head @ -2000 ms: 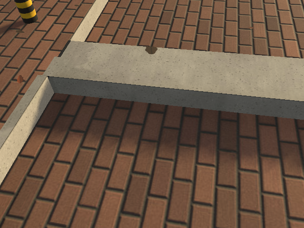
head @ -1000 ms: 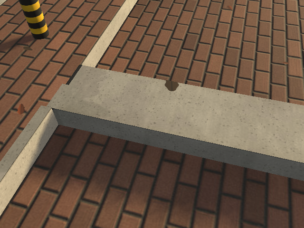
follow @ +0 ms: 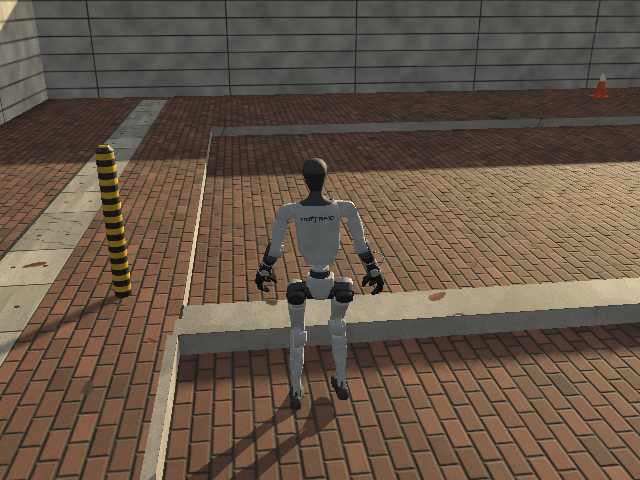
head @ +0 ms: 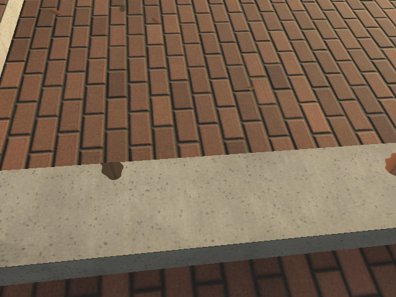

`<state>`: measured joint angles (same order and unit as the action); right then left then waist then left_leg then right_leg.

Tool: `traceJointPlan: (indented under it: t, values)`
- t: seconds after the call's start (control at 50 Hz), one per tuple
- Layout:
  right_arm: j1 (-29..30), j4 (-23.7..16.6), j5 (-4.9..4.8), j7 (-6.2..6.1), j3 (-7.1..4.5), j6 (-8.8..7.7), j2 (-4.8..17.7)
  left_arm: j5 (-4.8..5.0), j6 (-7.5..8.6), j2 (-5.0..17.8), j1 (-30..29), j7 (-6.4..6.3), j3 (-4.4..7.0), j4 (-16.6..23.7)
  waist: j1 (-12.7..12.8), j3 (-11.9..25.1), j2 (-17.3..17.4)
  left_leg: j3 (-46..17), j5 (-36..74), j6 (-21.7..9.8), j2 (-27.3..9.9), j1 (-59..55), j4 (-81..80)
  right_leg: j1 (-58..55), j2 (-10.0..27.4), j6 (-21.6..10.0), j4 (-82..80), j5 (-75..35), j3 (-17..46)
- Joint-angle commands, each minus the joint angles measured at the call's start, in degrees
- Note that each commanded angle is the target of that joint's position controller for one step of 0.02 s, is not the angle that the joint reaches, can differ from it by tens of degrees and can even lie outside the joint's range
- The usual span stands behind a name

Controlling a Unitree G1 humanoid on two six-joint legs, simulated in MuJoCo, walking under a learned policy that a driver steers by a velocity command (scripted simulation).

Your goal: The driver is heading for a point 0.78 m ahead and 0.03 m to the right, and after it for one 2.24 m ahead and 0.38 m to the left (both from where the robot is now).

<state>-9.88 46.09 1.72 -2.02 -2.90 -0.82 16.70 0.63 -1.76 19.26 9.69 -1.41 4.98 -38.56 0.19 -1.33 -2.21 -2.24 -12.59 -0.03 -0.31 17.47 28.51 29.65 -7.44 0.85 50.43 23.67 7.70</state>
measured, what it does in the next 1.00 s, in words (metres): walks ahead: right foot, then left foot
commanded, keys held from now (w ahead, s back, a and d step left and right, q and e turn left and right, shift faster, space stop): e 0.14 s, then no key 0.30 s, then w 0.56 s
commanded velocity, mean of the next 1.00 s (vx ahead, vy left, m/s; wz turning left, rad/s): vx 0.18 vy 0.00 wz -0.21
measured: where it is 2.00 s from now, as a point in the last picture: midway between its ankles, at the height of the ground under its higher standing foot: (243, 222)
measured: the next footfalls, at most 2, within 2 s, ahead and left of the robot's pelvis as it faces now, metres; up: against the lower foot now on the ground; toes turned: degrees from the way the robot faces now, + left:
right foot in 0.32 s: +0.03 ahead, -0.15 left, +0.00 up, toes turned -10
left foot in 0.76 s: +0.12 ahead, +0.07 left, +0.00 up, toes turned -9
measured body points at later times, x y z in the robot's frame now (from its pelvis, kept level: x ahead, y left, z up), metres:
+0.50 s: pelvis +0.01 -0.04 +0.00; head +0.03 -0.07 +0.45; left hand +0.23 +0.17 -0.08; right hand +0.04 -0.35 -0.13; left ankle +0.02 +0.11 -0.68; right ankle -0.01 -0.14 -0.74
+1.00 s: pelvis +0.13 -0.03 +0.01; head +0.15 -0.01 +0.46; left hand +0.35 +0.20 -0.09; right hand +0.08 -0.30 -0.11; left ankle +0.08 +0.08 -0.74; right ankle +0.20 -0.21 -0.67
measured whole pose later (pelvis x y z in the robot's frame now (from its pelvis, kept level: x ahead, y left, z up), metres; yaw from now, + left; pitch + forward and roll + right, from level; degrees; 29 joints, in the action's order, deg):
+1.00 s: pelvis +0.13 -0.03 +0.01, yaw -11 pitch +1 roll -1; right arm -21.8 51.6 -0.1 0.0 -1.7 -4.9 14.7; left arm 0.5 3.6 17.4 9.4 0.8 4.1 -41.9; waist -3.5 -0.5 -2.5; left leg 1.8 -13.4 -2.3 0.8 1.1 13.3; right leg 35.1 4.8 0.6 49.2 6.6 0.7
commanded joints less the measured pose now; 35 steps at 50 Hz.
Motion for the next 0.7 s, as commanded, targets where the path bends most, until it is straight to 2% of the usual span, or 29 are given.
traceJointPlan:
  t: [0.02, 0.08, 0.12, 0.16, 0.18, 0.24, 0.28, 0.3, 0.32, 0.34, 0.36, 0.38, 0.4, 0.44, 0.46, 0.48, 0.5, 0.52, 0.54, 0.58, 0.64, 0.66, 0.7]
  values:
    - [5.35, -5.44, -1.2, -0.73, -1.57, -0.7, 7.09, -0.2, -0.42, 6.57, 4.63, -0.28, 2.53, 1.74, 1.48, 3.34, 9.72, -11.78, 13.59, -9.46, -14.95, -9.4, -10.38, 8.05, 3.78, 3.24, 17.18, -0.15, -0.54]
    - [2.23, -4.8, -0.84, -1.26, -1.55, 0.32, 7.48, 0.65, -0.69, 3.71, 0.03, 0.16, 1.34, 4.28, -1.29, 2.27, 10.7, -5.9, 16.53, -10.75, -13.55, -12.1, -11.12, 9.11, 5.94, 5.1, 13.24, -3.16, -4.47]
    - [0.06, -4.32, -0.77, -1.48, -2.04, 0.87, 8.77, 0.62, -0.52, 3.03, -2.52, 0.54, 0.85, 6.06, -3.06, 3.29, 11.75, -4.97, 18.01, -11.72, -14.82, -15.54, -10.88, 8.27, 7.65, 5.77, 7.77, -2.99, -5.37]
    - [-0.2, -4.25, -1.04, -1.19, -2.65, 1.16, 10.26, 0.31, -0.4, 2.06, -3.33, 1.09, 0.22, 7.13, -3.68, 4.26, 12.09, -3.45, 19.13, -12.07, -15.56, -14.87, -10.48, 3.3, 8.8, 5.27, 1.51, -1.54, -6.63]
    - [0.04, -4.23, -1.24, -0.85, -2.91, 1.23, 11.0, 0.14, -0.37, 1.72, -3.34, 1.29, -0.05, 7.45, -3.62, 4.57, 12.31, -2.74, 20.2, -12.2, -15.78, -13.53, -10.32, -0.06, 8.73, 4.66, -1.65, -0.78, -7.54]
    - [0.16, -3.72, -2.2, 0.25, -3.34, 1.14, 12.08, 0.03, -0.64, 2.92, -1.86, 1.64, 0.25, 7.2, -3.02, 5.15, 13.12, -2.72, 22.42, -12.27, -16.65, -12.73, -8.59, -6.68, 7.34, 2.57, -10.53, -1.72, -9.54]
    - [1.76, -3.25, -3.34, 0.56, -3.11, 1.06, 11.62, -0.12, -0.72, 2.64, 1.65, 1.84, 0.39, 5.62, -0.37, 5.16, 12.25, -1.47, 21.92, -10.19, -15.67, -10.68, -5.03, -14.34, 6.32, -0.28, -24.01, -11.04, -10.58]
    - [-0.39, -2.01, -3.59, 0.73, -2.52, 0.78, 9.83, -0.25, -0.78, 3.61, 2.76, 1.68, 0.68, 5.02, 0.14, 5.4, 10.26, 0.15, 18.96, -7.18, -14.12, -7.26, -2.54, -21.02, 6.24, -2.12, -30.93, -17.35, -9.57]
    - [-2.75, -1.49, -1.87, 1.21, -1.42, 0.21, 6.56, -0.35, -0.92, 6.16, 4.29, 1.07, 1.25, 4.97, -0.46, 8.84, 2.64, 4.11, 8.34, -2.21, -10.55, -0.44, 4.55, -31.63, 12.87, -3.95, -31.05, -30.57, -1.21]
    - [-2.92, -3.41, 0.75, 1.91, 0.1, -0.51, 2.61, -1.25, -1.15, 10.79, 1.93, 0.32, 1.67, 6.67, -2.49, 8.99, -13.27, 8.57, -17.02, 3.53, -4.14, 11.78, 14.38, -35.26, 25.91, -11.95, -28.63, -47.77, 13.1]
    - [2.05, -4.06, -0.25, 1.24, -1.03, -0.31, 6.36, -2.56, -0.11, 6.94, 3.27, 0.68, 0.78, 6.19, 2.22, 10.25, -9.12, 2.54, -24.34, 4.85, -4.19, 11.64, 22.38, -29.05, 28.77, -18.8, -29.63, -44.02, 14.41]
    - [2.35, -3.78, -1.61, 1.08, -1.76, 0.09, 8.28, -2.66, 0.9, 5.61, 1.41, 0.96, 0.2, 5.41, 1.24, 7.92, -6.91, 1.17, -22.83, 4.93, -4.6, 12.01, 26.68, -26.84, 25.91, -18.1, -30.53, -40.19, 10.88]
    - [1.22, -2.75, -1.97, 0.81, -2.03, 0.52, 8.13, -2.18, 1.62, 5.39, -0.82, 1.01, 0.21, 4.82, 0.2, 6.52, -6.72, 0.64, -20.03, 4.87, -4.75, 12.53, 27.55, -25.67, 22.83, -15.53, -30.93, -35.83, 7.77]
    - [-0.66, -1.22, -1.28, 0.08, -2.46, 1.36, 8.35, -1.35, 2.34, 4.89, -3.88, 0.82, -0.13, 4.29, -0.97, 4.79, -6.24, 0.04, -14.47, 5.54, -4.62, 10.8, 28.46, -22.42, 20.92, -13.69, -31.16, -37.94, 4.94]
    - [-2.37, -0.52, -1.21, 0.21, -2.26, 1.31, 7.54, -1.19, 2.38, 4.06, -3.08, 0.67, -0.37, 3.44, -1.31, 6.07, -5.47, 0.9, -11.7, 5.7, -4.14, 8.97, 27.86, -21.66, 19.73, -13.54, -32.62, -31.61, 3.84]
    - [-2.82, -0.14, -1.56, 0.5, -2.06, 1.08, 6.87, -0.83, 2.34, 4.22, -1.56, 0.58, -0.18, 2.44, -0.55, 5.99, -5.94, 2.12, -9.78, 5.57, -3.74, 9.4, 26.39, -22.28, 19.01, -13.58, -34.85, -19.92, 4.19]
    - [-1.28, -0.5, -2.0, 0.73, -1.89, 0.7, 6.62, -0.4, 2.27, 4.92, -0.21, 0.5, 0.13, 1.62, 0.86, 4.52, -6.83, 2.78, -8.63, 5.04, -3.58, 11.06, 24.58, -22.79, 18.86, -13.64, -37.33, -7.62, 5.82]
    - [0.86, -1.27, -2.3, 0.85, -1.81, 0.24, 6.64, -0.21, 2.31, 5.35, 0.4, 0.36, 0.24, 1.03, 1.7, 2.39, -7.68, 2.74, -8.37, 4.32, -3.55, 12.71, 22.26, -22.89, 19.32, -13.68, -39.38, -0.05, 8.05]
    - [2.43, -1.87, -2.49, 0.95, -1.75, -0.31, 6.72, -0.27, 2.51, 5.46, 0.61, 0.22, 0.27, 0.62, 2.07, 0.72, -7.72, 2.43, -8.55, 3.53, -3.65, 13.5, 19.59, -23.09, 20.03, -13.77, -40.62, 2.77, 9.65]
    - [3.45, -2.13, -2.49, 1.37, -1.5, -1.58, 6.33, -0.24, 3.13, 5.89, 0.93, 0.13, 0.5, 0.05, 2.38, -0.02, -6.37, 2.16, -8.63, 2.01, -3.83, 12.95, 14.36, -24.34, 21.14, -13.98, -41.38, 2.63, 10.76]
    - [2.76, -1.51, -2.61, 2.22, -1.15, -3.04, 5.74, 0.36, 3.78, 6.89, 1.06, 0.51, 0.9, -0.74, 2.01, -0.26, -5.11, 3.28, -8.34, 0.18, -3.2, 8.22, 8.31, -22.63, 21.36, -14.1, -41.31, 2.29, 10.2]
    - [2.18, -1.19, -2.73, 2.52, -1.06, -3.35, 5.62, 0.57, 3.83, 7.06, 1.05, 0.72, 0.97, -0.98, 1.59, -0.38, -4.76, 3.81, -7.23, -0.42, -2.78, 5.79, 6.25, -21.13, 21.21, -14.03, -41.1, 2.44, 9.86]
    - [-1.13, 0.36, -2.79, 2.9, -1.04, -3.87, 5.29, 1.07, 3.65, 6.89, -0.13, 1.09, 0.89, -1.27, -0.96, -0.11, -3.3, 5.57, -1.24, -1.75, -1.34, -2.71, -0.28, -16.18, 19.75, -12.9, -38.99, 3.19, 7.89]
Keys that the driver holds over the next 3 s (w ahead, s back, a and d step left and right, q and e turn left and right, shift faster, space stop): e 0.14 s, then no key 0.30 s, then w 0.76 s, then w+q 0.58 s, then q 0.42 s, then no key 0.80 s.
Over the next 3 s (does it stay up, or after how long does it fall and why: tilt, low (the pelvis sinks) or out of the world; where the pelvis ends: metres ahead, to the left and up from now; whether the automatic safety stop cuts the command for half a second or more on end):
stays up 0.80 -0.08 0.15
